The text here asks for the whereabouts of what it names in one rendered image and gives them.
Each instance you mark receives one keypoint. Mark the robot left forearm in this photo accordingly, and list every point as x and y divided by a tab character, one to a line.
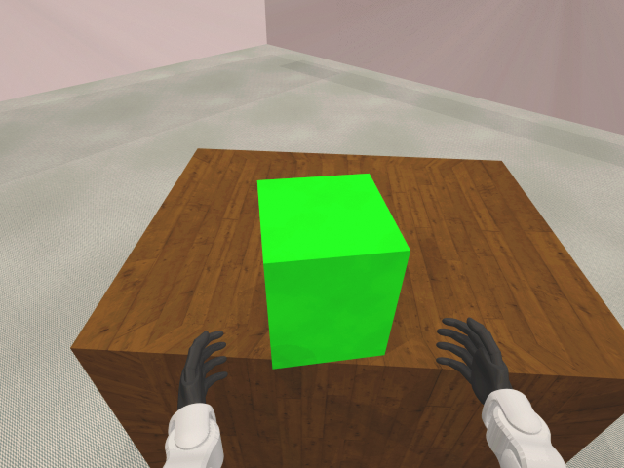
194	439

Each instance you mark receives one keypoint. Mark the robot right forearm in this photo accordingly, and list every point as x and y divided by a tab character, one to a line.
516	434

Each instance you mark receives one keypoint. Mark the right robot hand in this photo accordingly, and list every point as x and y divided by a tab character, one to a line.
485	369

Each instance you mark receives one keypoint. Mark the carton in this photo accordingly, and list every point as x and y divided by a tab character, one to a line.
334	262

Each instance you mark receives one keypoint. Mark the left robot hand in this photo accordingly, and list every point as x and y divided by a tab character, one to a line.
193	385

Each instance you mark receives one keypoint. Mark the pedestal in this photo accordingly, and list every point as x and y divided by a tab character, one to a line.
478	247

